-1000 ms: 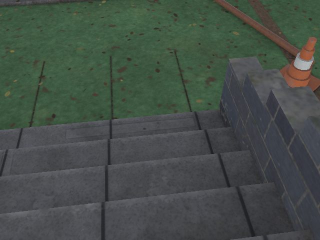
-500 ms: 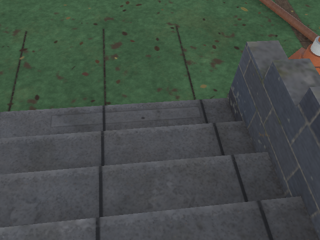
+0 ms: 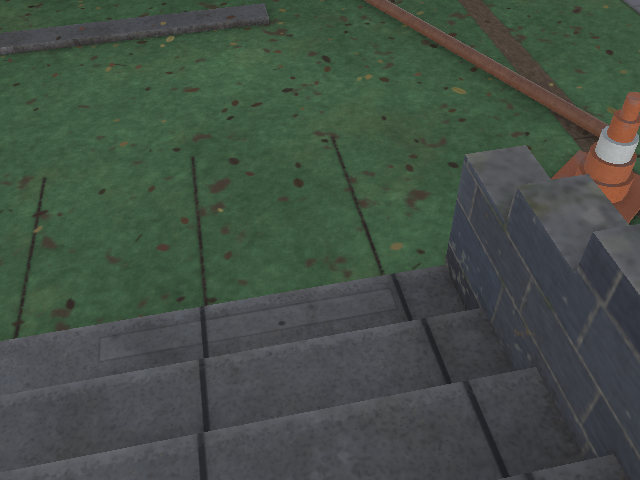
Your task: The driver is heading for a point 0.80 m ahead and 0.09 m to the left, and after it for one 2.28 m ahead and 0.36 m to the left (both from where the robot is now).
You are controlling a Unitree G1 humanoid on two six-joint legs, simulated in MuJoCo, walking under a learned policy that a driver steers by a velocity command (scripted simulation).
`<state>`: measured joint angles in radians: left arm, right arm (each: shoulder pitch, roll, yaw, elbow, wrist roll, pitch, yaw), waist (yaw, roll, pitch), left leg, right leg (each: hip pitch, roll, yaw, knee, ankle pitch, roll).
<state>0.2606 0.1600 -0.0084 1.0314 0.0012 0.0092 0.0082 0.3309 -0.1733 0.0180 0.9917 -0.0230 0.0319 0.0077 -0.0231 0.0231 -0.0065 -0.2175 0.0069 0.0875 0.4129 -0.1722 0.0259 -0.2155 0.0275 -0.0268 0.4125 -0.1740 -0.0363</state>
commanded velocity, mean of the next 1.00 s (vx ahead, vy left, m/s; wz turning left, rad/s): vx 0.35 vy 0.00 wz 0.00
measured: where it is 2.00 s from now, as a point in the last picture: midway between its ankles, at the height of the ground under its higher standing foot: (325, 403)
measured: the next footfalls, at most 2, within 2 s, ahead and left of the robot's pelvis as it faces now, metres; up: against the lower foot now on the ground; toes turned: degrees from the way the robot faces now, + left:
right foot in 0.86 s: +0.45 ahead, -0.13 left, -0.15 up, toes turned -5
left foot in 1.40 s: +0.74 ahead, +0.09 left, -0.29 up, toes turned +15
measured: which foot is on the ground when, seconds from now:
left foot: down 0.00-0.86, up 0.88-1.00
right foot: down 0.00-0.34, up 0.36-0.84, down 0.86-1.00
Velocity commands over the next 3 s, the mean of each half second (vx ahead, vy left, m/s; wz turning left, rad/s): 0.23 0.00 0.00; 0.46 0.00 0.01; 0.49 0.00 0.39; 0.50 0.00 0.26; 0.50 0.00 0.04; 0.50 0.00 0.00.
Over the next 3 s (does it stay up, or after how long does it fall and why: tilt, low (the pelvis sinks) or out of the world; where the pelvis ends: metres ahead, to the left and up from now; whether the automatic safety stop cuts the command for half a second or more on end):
stays up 1.47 0.25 -0.61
